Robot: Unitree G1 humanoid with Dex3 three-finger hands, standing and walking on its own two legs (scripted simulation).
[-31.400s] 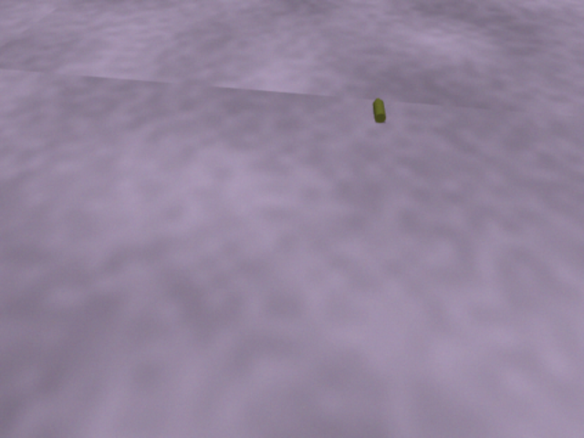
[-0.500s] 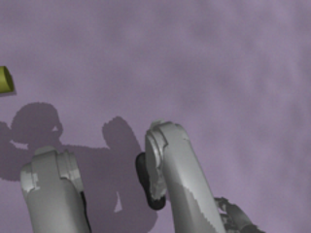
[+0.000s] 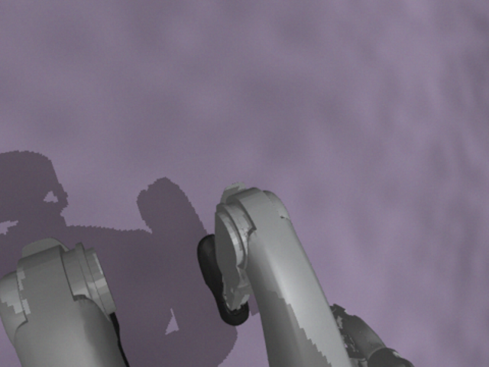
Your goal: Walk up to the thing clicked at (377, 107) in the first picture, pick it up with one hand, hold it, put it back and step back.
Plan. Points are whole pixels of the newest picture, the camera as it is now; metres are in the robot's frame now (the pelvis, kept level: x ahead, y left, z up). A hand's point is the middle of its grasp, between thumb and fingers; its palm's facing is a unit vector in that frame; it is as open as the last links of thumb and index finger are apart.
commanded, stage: rest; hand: left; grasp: from above
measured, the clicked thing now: out of the picture +0.47 +0.36 -0.25
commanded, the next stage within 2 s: open in 1.00 s
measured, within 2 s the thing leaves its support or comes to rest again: rests again in 1.48 s
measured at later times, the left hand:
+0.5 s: hand out of the picture +0.46 +0.36 -0.24, palm faces -0.46 -0.12 -0.88, open 9.2 cm
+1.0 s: hand out of the picture +0.47 +0.35 -0.25, palm faces -0.46 -0.13 -0.88, open 9.2 cm
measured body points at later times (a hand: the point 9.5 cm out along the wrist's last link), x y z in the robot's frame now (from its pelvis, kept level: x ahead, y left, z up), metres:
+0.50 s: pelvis +0.00 +0.00 +0.00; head +0.28 +0.14 +0.32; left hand +0.48 +0.36 -0.19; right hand +0.06 -0.26 -0.06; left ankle +0.06 +0.13 -0.28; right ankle +0.11 -0.13 -0.28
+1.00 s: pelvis +0.00 +0.01 +0.00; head +0.29 +0.14 +0.31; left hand +0.49 +0.36 -0.20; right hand +0.05 -0.25 -0.05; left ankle +0.06 +0.13 -0.28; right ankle +0.11 -0.12 -0.28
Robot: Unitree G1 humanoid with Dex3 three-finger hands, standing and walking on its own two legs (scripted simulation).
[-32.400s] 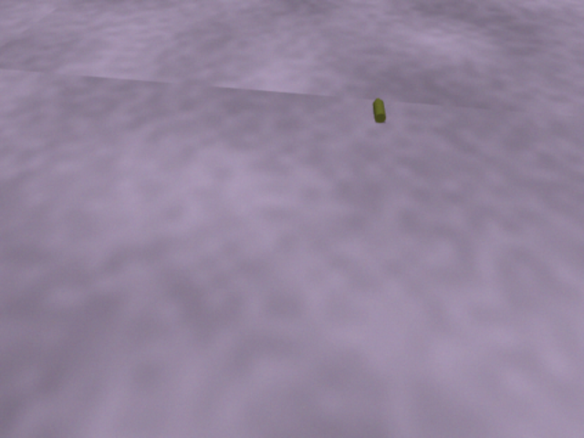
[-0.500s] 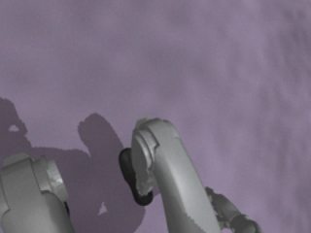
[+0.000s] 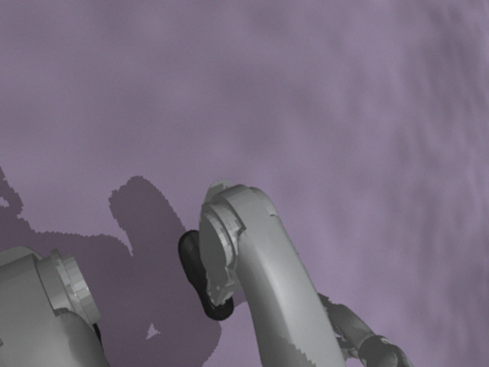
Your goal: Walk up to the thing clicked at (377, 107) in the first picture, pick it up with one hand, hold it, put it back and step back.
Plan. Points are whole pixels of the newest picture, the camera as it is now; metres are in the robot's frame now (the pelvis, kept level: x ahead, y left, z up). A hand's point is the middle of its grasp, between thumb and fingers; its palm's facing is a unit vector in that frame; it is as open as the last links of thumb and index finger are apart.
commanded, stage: open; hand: left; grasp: from above
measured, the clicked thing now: out of the picture +0.46 +0.38 -0.28
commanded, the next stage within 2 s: withdraw in 1.02 s
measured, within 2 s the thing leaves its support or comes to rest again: rests again in 0.48 s
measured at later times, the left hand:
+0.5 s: hand out of the picture +0.45 +0.37 -0.24, palm faces -0.44 -0.16 -0.89, open 10.4 cm
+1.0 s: hand out of the picture +0.45 +0.37 -0.24, palm faces -0.45 -0.15 -0.88, open 13.7 cm
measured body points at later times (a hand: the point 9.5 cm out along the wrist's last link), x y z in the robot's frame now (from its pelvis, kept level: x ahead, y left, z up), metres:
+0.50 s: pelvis +0.00 +0.00 +0.00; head +0.28 +0.15 +0.31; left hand +0.47 +0.38 -0.19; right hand +0.07 -0.26 -0.05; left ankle +0.06 +0.12 -0.28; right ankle +0.12 -0.13 -0.28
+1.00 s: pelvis +0.00 +0.00 +0.00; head +0.28 +0.15 +0.31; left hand +0.47 +0.38 -0.19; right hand +0.07 -0.26 -0.05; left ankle +0.06 +0.12 -0.28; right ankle +0.12 -0.13 -0.28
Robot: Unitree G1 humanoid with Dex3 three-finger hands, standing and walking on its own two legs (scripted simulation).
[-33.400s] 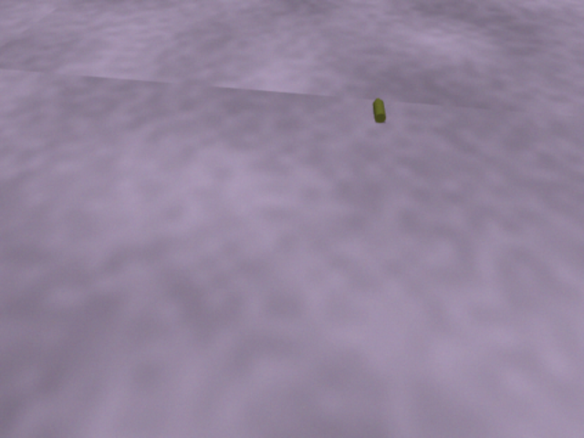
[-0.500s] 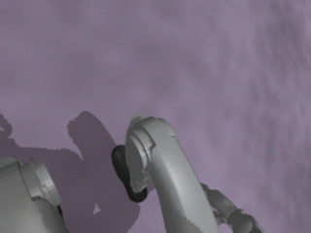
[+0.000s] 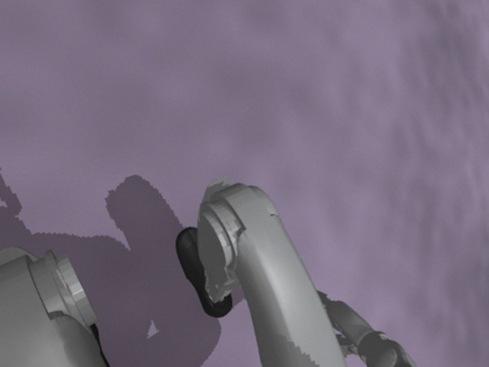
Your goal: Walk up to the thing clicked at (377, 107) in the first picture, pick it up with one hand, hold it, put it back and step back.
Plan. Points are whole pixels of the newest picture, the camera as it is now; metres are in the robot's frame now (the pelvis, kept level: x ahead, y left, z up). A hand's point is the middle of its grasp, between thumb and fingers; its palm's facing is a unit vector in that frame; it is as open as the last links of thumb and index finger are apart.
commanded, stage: open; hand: left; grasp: from above
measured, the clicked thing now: out of the picture +0.48 +0.39 -0.28
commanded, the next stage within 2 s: withdraw in 0.02 s
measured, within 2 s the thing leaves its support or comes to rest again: neither
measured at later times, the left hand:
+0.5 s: hand out of the picture +0.47 +0.41 -0.13, palm faces -0.30 -0.08 -0.95, open 14.1 cm
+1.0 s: hand out of the picture +0.45 +0.38 -0.13, palm faces -0.44 -0.13 -0.89, open 14.0 cm
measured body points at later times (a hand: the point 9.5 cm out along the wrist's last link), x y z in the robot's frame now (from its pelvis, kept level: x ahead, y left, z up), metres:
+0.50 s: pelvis +0.01 +0.00 +0.01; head +0.25 +0.13 +0.37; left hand +0.49 +0.41 -0.08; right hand +0.10 -0.26 -0.06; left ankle +0.06 +0.12 -0.28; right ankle +0.12 -0.12 -0.28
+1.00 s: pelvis -0.01 -0.01 +0.02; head +0.24 +0.13 +0.38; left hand +0.47 +0.39 -0.08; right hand +0.07 -0.29 -0.04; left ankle +0.06 +0.12 -0.28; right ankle +0.12 -0.12 -0.28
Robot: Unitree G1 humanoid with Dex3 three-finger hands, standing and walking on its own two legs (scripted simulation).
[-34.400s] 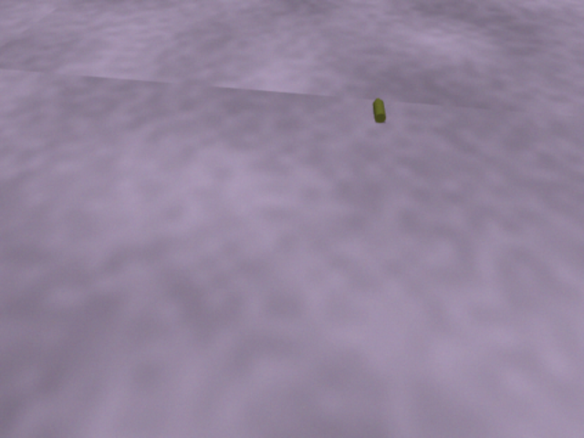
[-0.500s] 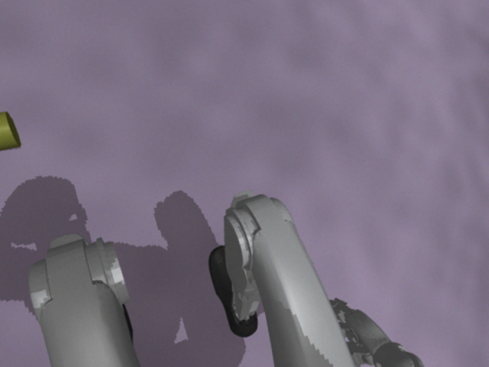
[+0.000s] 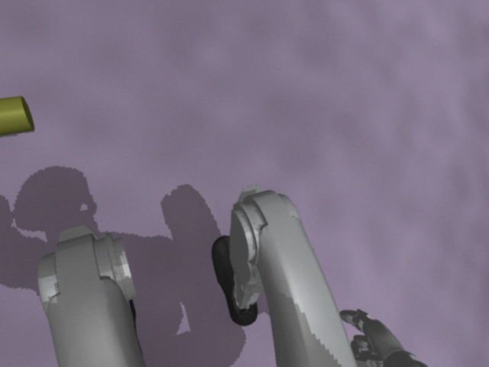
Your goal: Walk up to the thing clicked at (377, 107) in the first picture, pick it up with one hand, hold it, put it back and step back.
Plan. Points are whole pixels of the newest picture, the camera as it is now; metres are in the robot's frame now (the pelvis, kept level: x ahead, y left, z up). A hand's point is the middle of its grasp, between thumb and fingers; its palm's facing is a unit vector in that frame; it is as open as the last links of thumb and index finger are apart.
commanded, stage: withdraw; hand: left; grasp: from above
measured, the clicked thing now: out of the picture +0.52 +0.35 -0.30
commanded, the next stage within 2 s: home in 0.08 s
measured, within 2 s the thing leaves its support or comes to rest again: neither
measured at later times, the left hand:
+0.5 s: hand out of the picture +0.47 +0.35 -0.08, palm faces -0.36 -0.30 -0.88, open 11.5 cm
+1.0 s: hand out of the picture +0.29 +0.27 +0.14, palm faces +0.01 -0.89 -0.46, open 7.4 cm
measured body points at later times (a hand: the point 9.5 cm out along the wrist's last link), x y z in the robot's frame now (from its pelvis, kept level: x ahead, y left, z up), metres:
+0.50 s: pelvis +0.01 +0.00 +0.04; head +0.25 +0.08 +0.42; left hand +0.49 +0.36 -0.03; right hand +0.08 -0.26 -0.06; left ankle +0.08 +0.12 -0.30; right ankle +0.12 -0.13 -0.30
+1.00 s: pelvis +0.03 +0.00 +0.24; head +0.15 +0.05 +0.67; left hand +0.29 +0.31 +0.17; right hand +0.26 -0.21 +0.15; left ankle +0.08 +0.12 -0.30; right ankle +0.12 -0.13 -0.30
